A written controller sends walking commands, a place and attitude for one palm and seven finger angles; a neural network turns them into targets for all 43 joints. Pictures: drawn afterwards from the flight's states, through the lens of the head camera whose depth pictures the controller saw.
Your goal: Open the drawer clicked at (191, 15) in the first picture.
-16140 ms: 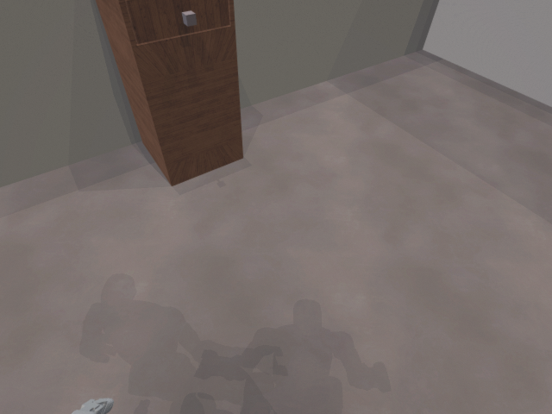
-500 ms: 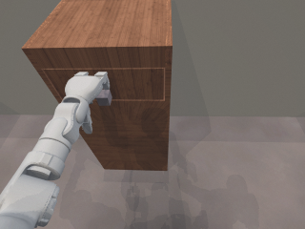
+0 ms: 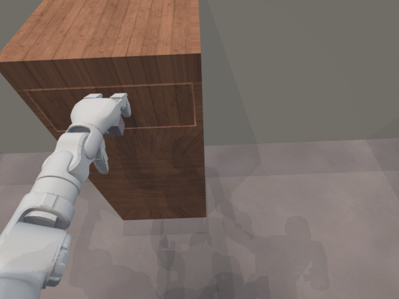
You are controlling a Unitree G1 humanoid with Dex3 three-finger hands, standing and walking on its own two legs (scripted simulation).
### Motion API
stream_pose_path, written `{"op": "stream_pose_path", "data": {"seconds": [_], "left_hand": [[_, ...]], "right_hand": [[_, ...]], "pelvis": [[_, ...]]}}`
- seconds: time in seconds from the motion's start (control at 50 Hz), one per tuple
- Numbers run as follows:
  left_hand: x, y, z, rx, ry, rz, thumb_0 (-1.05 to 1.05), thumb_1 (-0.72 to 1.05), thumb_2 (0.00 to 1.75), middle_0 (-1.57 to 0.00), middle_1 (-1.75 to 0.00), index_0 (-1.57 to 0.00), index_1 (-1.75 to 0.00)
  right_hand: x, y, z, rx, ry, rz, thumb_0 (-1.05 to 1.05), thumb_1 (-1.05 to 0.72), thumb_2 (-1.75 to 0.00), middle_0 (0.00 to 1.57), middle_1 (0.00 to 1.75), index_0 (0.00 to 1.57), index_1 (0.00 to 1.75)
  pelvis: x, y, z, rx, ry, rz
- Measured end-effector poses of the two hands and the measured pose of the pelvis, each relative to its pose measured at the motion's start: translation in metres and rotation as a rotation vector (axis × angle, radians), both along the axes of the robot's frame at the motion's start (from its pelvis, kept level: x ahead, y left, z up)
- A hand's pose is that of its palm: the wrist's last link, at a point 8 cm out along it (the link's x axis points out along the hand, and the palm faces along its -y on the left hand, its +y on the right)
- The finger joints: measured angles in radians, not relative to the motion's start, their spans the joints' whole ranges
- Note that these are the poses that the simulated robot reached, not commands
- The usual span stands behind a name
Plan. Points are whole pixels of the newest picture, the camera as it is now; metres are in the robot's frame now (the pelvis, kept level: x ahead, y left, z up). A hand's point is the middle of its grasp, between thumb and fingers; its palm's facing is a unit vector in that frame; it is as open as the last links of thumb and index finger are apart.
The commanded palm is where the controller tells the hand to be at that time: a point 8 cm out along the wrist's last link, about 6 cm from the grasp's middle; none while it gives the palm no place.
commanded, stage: move the hooked fingers above the handle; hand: left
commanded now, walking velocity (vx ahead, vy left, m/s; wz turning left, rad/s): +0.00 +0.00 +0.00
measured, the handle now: (115, 120) +0.52 +0.22 +0.03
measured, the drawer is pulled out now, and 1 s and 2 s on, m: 0.00 0.00 0.00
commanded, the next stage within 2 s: none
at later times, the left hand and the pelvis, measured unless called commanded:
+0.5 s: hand (123, 123) +0.46 +0.17 +0.08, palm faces -0.04 -0.07 -1.00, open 13.8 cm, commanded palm +0.45 +0.24 +0.16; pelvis +0.00 +0.01 +0.00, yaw +0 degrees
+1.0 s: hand (82, 136) +0.43 +0.26 +0.07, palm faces -0.19 +0.02 -0.98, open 13.8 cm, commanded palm +0.45 +0.25 +0.15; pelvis +0.00 +0.02 +0.00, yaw +1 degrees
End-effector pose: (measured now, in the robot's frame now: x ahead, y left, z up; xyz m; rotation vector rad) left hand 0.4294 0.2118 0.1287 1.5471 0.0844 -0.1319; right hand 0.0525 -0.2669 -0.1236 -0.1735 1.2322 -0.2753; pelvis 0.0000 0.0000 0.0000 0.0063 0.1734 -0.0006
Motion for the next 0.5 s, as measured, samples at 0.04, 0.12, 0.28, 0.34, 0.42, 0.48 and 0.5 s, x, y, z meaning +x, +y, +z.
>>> {"op": "stream_pose_path", "data": {"seconds": [0.04, 0.12, 0.28, 0.34, 0.42, 0.48, 0.5], "left_hand": [[-0.001, -0.006, 0.005, -0.003, -0.058, -0.057, 0.0, -0.48, 0.3, -0.32, -1.2, -0.33, -1.21], [0.006, -0.002, 0.025, 0.001, -0.199, -0.047, 0.0, -0.48, 0.3, -0.33, -1.2, -0.33, -1.2], [0.023, 0.039, 0.032, 0.086, -0.091, 0.237, 0.0, -0.48, 0.3, -0.32, -1.2, -0.31, -1.2], [0.019, 0.03, 0.017, 0.062, 0.021, 0.178, 0.0, -0.48, 0.3, -0.32, -1.2, -0.31, -1.2], [0.011, -0.008, 0.001, -0.016, 0.045, -0.054, 0.0, -0.48, 0.3, -0.32, -1.2, -0.31, -1.2], [0.011, -0.028, 0.002, -0.059, -0.055, -0.179, 0.0, -0.48, 0.3, -0.32, -1.2, -0.32, -1.2], [0.014, -0.03, 0.006, -0.066, -0.105, -0.188, 0.0, -0.48, 0.3, -0.33, -1.2, -0.32, -1.2]], "right_hand": [[0.004, -0.003, 0.002, -0.018, -0.012, 0.01, 0.01, -0.91, -0.9, 0.2, 0.3, 0.2, 0.3], [0.009, -0.005, 0.002, -0.028, -0.034, 0.017, 0.01, -0.91, -0.9, 0.2, 0.3, 0.2, 0.3], [0.006, 0.005, -0.004, 0.021, -0.025, 0.002, 0.01, -0.91, -0.9, 0.2, 0.3, 0.2, 0.3], [0.002, 0.008, -0.004, 0.018, -0.006, 0.005, 0.01, -0.91, -0.9, 0.2, 0.3, 0.2, 0.3], [0.002, 0.012, -0.001, -0.008, 0.007, 0.012, 0.01, -0.91, -0.9, 0.2, 0.3, 0.2, 0.3], [0.003, 0.014, 0.0, -0.021, 0.001, 0.009, 0.01, -0.91, -0.9, 0.2, 0.3, 0.2, 0.3], [0.003, 0.014, 0.0, -0.021, -0.003, 0.005, 0.01, -0.91, -0.9, 0.2, 0.3, 0.2, 0.3]], "pelvis": [[-0.002, 0.0, -0.001, -0.001, 0.004, 0.006], [-0.004, 0.001, -0.003, -0.001, 0.018, 0.008], [-0.003, 0.005, -0.002, -0.002, 0.032, -0.004], [0.0, 0.008, -0.001, -0.005, 0.023, 0.002], [0.003, 0.011, -0.002, -0.008, 0.011, 0.011], [0.003, 0.014, -0.004, -0.009, 0.018, 0.007], [0.002, 0.015, -0.005, -0.008, 0.024, 0.003]]}}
